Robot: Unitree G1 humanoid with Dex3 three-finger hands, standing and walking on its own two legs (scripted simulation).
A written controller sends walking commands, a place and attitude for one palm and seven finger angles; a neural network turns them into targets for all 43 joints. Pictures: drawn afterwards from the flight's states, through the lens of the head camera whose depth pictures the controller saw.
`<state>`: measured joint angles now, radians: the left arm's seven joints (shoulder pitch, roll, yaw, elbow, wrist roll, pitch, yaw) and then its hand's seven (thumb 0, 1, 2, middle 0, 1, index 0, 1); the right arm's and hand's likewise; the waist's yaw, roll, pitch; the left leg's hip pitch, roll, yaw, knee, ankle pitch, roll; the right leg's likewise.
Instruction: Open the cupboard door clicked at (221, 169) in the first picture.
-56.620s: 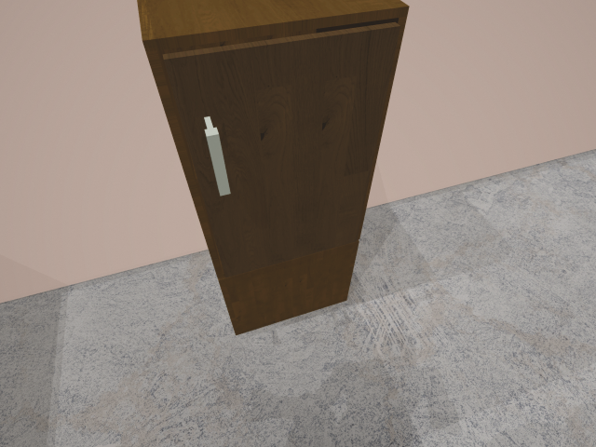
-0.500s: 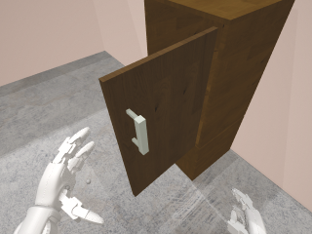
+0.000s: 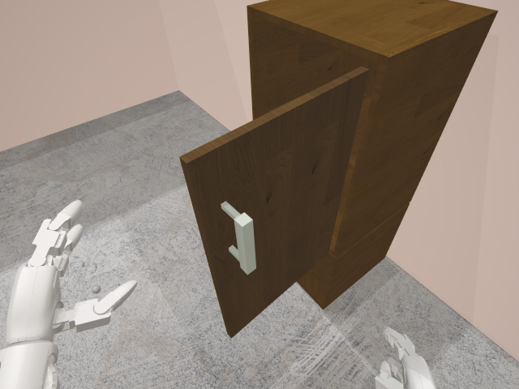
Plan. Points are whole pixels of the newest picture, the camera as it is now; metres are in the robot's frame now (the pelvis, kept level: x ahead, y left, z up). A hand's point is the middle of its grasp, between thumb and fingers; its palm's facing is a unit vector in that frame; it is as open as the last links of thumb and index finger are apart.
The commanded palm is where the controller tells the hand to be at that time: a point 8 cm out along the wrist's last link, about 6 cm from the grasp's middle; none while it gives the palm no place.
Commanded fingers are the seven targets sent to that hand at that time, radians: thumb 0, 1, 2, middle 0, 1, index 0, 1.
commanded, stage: draw the hand back to the body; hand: left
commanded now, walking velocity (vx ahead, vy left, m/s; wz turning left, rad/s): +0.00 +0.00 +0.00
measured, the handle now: (238, 238) +0.34 +0.08 +0.06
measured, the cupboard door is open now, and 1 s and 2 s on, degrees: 94 94 94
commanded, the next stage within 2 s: step back with the hand held close in 0.62 s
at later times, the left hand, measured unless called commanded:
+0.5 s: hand (69, 276) +0.20 +0.25 +0.15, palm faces +0.45 -0.80 -0.39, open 7.5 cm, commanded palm +0.15 +0.29 +0.16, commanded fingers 0.00 0.90 0.90 -0.20 -0.30 -0.20 -0.30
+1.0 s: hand (65, 285) +0.18 +0.25 +0.15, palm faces +0.35 -0.78 -0.51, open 7.4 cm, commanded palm +0.13 +0.29 +0.18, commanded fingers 0.00 0.90 0.90 -0.20 -0.30 -0.20 -0.30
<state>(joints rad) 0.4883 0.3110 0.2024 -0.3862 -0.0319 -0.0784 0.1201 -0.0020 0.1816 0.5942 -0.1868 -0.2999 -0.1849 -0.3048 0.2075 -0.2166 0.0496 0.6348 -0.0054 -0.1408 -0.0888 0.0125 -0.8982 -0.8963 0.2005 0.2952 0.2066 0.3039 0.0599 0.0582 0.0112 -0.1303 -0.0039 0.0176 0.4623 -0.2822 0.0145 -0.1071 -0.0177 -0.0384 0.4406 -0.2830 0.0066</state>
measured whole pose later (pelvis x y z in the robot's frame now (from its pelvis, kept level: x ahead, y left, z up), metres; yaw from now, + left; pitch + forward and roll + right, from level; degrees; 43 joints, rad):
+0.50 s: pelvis +0.00 -0.01 +0.00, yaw +0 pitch -4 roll +0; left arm 0.44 0.32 0.32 -0.34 -0.05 -0.08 0.12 0.01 0.86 0.89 -0.21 -0.30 -0.21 -0.30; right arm 0.18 -0.23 0.02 0.66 0.00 -0.11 -0.08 0.01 -0.90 -0.90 0.20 0.30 0.21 0.30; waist 0.07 0.06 0.02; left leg -0.07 0.01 0.02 0.39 -0.25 0.00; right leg -0.04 0.00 -0.04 0.36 -0.25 0.00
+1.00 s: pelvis -0.02 +0.00 +0.00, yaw -1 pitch +0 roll -1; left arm 0.54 0.39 0.38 -0.43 -0.05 -0.15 0.11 0.01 0.89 0.90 -0.21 -0.30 -0.21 -0.31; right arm 0.15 -0.25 -0.01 0.58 0.01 -0.03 -0.09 0.01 -0.90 -0.90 0.20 0.30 0.21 0.30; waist 0.02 0.06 0.03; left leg -0.21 0.02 0.03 0.44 -0.23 0.01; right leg -0.19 0.00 -0.02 0.39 -0.21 0.00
